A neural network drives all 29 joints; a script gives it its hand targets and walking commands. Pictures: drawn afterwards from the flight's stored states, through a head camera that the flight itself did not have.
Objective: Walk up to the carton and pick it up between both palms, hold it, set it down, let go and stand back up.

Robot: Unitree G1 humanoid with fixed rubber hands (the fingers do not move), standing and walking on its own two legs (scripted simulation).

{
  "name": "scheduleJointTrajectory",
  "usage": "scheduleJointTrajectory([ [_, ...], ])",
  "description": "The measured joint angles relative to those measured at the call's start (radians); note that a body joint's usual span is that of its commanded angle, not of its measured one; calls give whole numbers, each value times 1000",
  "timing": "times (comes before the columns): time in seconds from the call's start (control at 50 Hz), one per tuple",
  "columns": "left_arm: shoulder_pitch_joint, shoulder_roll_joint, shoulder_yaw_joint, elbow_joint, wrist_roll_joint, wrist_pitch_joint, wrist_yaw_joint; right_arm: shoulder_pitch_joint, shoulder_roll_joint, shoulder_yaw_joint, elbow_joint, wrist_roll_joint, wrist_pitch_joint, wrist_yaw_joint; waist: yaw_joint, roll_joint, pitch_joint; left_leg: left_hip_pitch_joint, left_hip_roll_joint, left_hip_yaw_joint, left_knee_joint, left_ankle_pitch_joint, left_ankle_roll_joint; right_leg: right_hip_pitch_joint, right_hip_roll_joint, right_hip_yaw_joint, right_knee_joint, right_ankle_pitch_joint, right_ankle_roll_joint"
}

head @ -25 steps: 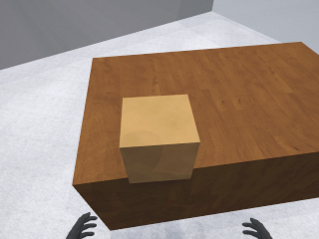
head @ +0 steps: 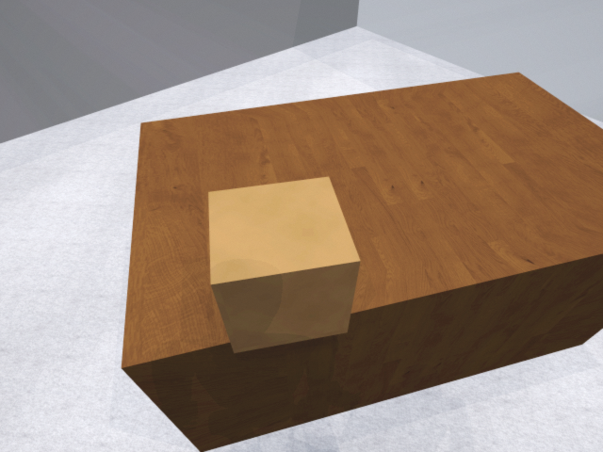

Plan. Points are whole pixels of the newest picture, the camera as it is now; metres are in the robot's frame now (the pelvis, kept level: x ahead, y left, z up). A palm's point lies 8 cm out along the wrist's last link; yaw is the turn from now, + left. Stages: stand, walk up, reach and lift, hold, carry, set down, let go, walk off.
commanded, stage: stand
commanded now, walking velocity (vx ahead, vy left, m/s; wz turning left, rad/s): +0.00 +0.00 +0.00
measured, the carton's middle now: (281, 265) +0.42 +0.05 -0.03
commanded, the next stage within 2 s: none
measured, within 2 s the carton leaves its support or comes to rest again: neither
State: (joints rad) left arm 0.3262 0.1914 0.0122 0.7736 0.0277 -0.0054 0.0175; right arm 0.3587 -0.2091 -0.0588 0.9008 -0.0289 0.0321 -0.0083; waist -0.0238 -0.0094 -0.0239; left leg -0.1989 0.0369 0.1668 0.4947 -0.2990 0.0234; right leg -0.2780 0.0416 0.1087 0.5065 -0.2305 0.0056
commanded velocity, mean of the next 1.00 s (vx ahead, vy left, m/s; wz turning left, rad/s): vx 0.00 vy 0.00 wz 0.00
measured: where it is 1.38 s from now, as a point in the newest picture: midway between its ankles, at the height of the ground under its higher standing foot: outside the picture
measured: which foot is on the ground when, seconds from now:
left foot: down 0.00-1.00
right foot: down 0.00-1.00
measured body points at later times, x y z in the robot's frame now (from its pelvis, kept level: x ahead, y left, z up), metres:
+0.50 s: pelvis -0.01 +0.00 +0.00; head -0.01 +0.00 +0.45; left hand +0.02 +0.23 -0.15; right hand -0.04 -0.24 -0.15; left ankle -0.02 +0.10 -0.74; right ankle +0.02 -0.12 -0.74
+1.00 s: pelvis +0.00 +0.00 +0.00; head +0.00 +0.00 +0.45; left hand +0.00 +0.22 -0.16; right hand -0.05 -0.21 -0.16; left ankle -0.02 +0.10 -0.74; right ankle +0.02 -0.12 -0.74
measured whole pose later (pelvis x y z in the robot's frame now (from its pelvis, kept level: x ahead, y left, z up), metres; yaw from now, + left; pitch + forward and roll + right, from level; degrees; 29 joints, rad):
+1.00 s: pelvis +0.00 +0.00 +0.00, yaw -1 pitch -2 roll +0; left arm 0.31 0.13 0.00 1.09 0.01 0.01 0.04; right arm 0.35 -0.14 -0.04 1.12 -0.02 0.02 -0.04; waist -0.02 0.00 0.02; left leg -0.13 0.03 0.18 0.44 -0.28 0.03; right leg -0.22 0.04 0.13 0.45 -0.20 0.01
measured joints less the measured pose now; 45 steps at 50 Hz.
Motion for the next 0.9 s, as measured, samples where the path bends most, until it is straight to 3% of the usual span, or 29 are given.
scheduleJointTrajectory([
  [0.9,-17,-57,-9,296,-17,12,23,0,68,20,211,10,-16,-27,-1,7,41,71,-6,17,-60,25,2,56,-2,22,-51,30,6],
])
